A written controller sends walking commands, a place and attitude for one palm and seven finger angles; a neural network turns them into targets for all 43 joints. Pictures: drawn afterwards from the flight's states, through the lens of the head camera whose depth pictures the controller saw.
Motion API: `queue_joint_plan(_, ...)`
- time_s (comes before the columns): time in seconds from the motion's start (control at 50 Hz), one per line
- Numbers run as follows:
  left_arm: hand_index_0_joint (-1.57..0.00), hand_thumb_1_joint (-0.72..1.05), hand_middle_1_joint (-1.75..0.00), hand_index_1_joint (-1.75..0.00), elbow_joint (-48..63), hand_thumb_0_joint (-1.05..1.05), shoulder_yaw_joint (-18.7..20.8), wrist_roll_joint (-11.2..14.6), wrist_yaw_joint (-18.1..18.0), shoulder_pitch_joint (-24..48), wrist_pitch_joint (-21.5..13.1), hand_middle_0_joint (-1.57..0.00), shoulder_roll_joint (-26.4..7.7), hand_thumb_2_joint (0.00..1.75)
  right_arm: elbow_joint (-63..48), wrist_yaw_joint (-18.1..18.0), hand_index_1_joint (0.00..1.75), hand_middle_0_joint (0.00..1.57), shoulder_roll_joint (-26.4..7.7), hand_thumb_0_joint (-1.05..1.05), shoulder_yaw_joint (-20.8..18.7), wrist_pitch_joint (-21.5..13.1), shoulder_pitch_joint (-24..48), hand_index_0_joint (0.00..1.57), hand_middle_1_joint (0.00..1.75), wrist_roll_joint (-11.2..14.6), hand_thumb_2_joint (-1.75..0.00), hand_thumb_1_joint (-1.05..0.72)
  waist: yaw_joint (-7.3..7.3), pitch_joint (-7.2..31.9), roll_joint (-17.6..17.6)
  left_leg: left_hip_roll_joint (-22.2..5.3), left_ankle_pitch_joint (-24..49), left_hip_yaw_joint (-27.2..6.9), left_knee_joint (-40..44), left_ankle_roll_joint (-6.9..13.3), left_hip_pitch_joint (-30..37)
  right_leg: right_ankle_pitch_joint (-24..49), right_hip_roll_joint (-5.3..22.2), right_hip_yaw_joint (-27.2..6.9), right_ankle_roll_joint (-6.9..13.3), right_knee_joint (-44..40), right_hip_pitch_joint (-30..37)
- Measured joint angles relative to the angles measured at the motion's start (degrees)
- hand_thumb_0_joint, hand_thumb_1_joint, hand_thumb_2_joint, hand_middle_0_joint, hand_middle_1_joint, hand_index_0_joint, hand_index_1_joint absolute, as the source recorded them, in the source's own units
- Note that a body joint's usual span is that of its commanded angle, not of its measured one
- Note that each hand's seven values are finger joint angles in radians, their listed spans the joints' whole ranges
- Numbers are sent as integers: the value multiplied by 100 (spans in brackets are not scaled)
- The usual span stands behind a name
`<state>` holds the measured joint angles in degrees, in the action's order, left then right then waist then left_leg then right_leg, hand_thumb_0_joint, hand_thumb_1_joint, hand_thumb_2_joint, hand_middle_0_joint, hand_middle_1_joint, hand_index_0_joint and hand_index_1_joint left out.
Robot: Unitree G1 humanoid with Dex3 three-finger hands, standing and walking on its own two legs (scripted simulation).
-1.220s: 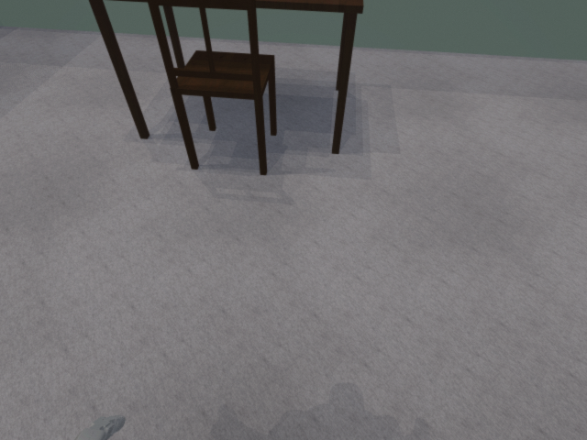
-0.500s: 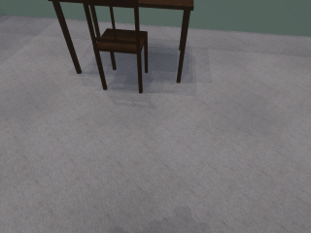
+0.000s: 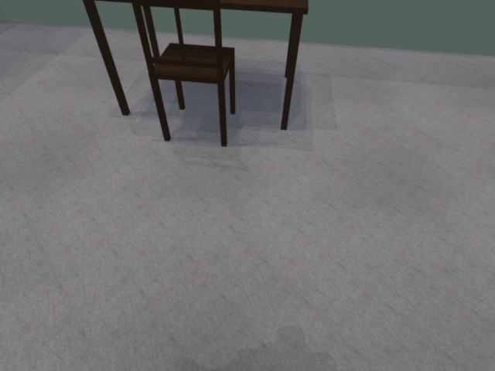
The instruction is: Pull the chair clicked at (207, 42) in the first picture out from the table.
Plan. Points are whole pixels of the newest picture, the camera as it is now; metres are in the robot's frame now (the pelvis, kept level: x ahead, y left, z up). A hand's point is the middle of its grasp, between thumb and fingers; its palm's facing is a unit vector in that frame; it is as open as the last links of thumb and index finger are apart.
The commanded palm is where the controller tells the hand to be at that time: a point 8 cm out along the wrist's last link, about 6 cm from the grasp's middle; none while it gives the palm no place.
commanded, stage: look at it before walking up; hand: left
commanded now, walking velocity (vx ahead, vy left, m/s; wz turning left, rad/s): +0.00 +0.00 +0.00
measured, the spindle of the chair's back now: (180, 35) +1.52 +0.42 -0.11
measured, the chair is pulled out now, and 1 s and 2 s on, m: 0.00 0.00 0.00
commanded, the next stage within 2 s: walk to a spot facing it in 0.52 s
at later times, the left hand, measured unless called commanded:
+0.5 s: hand out of the picture +0.08 +0.24 -0.16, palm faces -0.03 -0.94 -0.33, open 7.4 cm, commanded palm none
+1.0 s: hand out of the picture +0.02 +0.24 -0.21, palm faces +0.19 -0.97 -0.18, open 7.4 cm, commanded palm none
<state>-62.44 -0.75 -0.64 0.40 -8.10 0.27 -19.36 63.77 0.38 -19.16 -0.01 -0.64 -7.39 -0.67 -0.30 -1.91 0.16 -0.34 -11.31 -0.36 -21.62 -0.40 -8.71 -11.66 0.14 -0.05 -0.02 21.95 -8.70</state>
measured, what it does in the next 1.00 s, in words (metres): steps on the spot: left foot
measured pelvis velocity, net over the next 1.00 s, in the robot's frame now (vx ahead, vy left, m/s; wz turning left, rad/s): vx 0.08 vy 0.05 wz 0.20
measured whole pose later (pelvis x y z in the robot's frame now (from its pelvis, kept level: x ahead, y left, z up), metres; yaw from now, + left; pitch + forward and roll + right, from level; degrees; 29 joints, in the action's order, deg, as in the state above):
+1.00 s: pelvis +0.08 +0.05 -0.02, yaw +11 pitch -1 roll -2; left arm -61.5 1.5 -1.6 0.4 -19.9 -0.3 -14.4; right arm 59.7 2.7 -12.8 -1.4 0.3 -16.6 -1.1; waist 0.2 -2.0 3.0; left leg -3.3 -18.6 6.5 -37.1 1.0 -20.1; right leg -24.4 6.3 9.6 -3.8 29.5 -2.9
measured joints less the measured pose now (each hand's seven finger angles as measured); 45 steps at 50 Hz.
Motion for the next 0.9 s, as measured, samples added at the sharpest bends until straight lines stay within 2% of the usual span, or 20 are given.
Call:
queue_joint_plan(0.68, -20, 91, -30, -30, 17, 1, 9, 7, -46, 65, -27, -20, 2, 90, -24, -28, 29, 20, -7, 1, 27, 8, 126, 20, 30, -1, -89, -91, 4, 33, -10, -29, -90, -25, 76, -38, 125, -97, -27, 27, 25, -76, 133)
queue_joint_plan(0.74, -20, 91, -30, -30, 62, 1, 25, -18, -61, -38, 40, -20, 117, 90, -53, -17, 29, 20, 67, 1, 28, 84, -47, 20, 30, -37, -89, -91, 26, 144, -41, -28, -281, -116, -258, -31, -28, -259, -27, 120, 20, 114, 86)
queue_joint_plan(0.78, -20, 91, -30, -30, 136, 1, 53, -43, -34, -178, 61, -20, 222, 90, -72, 3, 29, 20, 145, 1, 16, 160, -251, 20, 30, -59, -89, -91, 32, 239, -70, -71, -766, -121, -796, 32, -263, -405, -27, 244, 26, 220, 91)
queue_joint_plan(0.82, -20, 91, -30, -30, 227, 1, 91, -71, -25, -364, 29, -20, 321, 90, -90, 45, 29, 20, 254, 1, -15, 244, -470, 20, 30, -67, -89, -91, 10, 297, -29, -101, -1292, 5, -1719, 77, -659, -510, 32, 390, 26, 221, 165)
queue_joint_plan(0.86, -20, 91, -30, -30, 263, 1, 127, -91, -26, -573, -46, -20, 409, 90, -108, 104, 29, 20, 358, 1, -48, 274, -626, 20, 30, -65, -89, -91, -18, 268, 35, -154, -1379, 148, -2473, 93, -1018, -558, 114, 516, -18, 135, 316)
queue_joint_plan(0.9, -20, 91, -30, -30, 242, 1, 150, -111, -17, -775, -92, -20, 463, 90, -164, 160, 29, 20, 460, 1, -80, 271, -731, 20, 30, -49, -89, -91, -16, 192, 112, -234, -1391, 311, -2667, 84, -1234, -633, 222, 642, -104, 89, 473)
